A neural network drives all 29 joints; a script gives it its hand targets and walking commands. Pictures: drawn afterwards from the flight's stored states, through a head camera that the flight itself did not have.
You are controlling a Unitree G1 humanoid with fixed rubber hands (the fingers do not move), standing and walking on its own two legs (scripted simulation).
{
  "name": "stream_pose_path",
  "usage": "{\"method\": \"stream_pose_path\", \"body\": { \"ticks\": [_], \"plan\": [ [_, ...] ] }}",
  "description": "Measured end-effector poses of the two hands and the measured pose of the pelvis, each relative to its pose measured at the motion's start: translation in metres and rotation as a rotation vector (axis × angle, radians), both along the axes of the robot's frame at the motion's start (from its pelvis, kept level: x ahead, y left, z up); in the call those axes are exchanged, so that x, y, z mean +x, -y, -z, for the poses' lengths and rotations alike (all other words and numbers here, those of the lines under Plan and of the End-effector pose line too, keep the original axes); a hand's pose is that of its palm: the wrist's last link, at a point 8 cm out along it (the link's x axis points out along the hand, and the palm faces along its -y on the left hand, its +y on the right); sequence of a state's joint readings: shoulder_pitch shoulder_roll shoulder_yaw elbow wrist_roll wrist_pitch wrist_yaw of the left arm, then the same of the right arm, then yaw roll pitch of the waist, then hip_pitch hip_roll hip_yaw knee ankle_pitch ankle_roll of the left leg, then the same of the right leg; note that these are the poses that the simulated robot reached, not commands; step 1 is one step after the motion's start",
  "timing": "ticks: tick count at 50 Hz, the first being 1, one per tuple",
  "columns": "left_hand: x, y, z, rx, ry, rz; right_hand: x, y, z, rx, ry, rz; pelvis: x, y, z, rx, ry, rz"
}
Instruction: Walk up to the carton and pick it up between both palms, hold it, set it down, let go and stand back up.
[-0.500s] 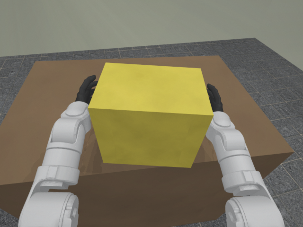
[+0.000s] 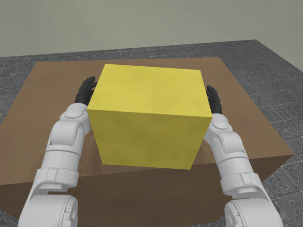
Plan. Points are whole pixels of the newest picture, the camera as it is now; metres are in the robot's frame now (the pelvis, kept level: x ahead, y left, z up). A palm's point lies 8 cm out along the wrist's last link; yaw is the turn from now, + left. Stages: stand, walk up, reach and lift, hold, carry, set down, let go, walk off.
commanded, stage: reach and lift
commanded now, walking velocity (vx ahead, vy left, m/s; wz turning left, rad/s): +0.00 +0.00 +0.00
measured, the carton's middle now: (149, 118) +0.38 -0.01 +0.11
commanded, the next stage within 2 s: none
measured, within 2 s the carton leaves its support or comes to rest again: leaves its support in 1.02 s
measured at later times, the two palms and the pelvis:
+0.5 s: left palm (83, 105) +0.40 +0.15 +0.15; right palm (213, 115) +0.38 -0.18 +0.12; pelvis +0.00 +0.00 +0.00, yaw +0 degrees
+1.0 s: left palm (84, 102) +0.40 +0.15 +0.15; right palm (213, 114) +0.37 -0.19 +0.13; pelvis +0.00 +0.01 +0.00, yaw +1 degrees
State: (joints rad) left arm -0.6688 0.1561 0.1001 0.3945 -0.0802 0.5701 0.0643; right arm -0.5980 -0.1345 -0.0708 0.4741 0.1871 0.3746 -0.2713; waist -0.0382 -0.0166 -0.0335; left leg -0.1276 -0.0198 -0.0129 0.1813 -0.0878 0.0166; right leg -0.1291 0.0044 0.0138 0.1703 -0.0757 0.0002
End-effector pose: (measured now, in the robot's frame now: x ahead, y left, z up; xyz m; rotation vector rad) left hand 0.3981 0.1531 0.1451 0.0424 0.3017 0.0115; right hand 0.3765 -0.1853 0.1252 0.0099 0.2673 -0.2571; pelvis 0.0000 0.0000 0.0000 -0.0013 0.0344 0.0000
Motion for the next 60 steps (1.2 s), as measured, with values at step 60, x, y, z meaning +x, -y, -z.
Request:
{"method": "stream_pose_path", "body": {
  "ticks": [60],
  "plan": [
    [0.0,0.011,-0.042,0.024,0.257,0.014,-0.003,0.008,-0.029,-0.023,0.218,-0.009,0.003,-0.008,-0.002,-0.001,0.049,-0.001]
  ]
}}
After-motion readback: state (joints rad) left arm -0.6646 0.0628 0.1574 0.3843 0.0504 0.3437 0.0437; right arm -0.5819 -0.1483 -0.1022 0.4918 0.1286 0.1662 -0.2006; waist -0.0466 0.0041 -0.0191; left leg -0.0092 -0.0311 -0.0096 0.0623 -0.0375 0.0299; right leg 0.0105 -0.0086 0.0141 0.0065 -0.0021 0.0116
